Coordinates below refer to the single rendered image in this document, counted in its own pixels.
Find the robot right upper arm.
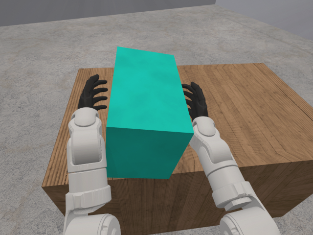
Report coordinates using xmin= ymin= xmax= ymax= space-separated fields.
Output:
xmin=220 ymin=207 xmax=280 ymax=235

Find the carton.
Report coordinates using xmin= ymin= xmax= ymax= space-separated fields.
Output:
xmin=106 ymin=47 xmax=194 ymax=179

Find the robot left hand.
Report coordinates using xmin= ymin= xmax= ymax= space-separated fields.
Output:
xmin=78 ymin=74 xmax=108 ymax=111

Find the robot right forearm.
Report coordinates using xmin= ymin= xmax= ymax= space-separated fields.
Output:
xmin=189 ymin=117 xmax=281 ymax=235

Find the robot left upper arm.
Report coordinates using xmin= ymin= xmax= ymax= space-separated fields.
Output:
xmin=65 ymin=213 xmax=121 ymax=235

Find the robot right hand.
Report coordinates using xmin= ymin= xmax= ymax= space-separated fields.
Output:
xmin=182 ymin=82 xmax=209 ymax=122

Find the robot left forearm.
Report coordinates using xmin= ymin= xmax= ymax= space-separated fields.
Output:
xmin=63 ymin=107 xmax=112 ymax=235

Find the pedestal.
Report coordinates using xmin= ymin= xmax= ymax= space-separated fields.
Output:
xmin=41 ymin=63 xmax=313 ymax=235

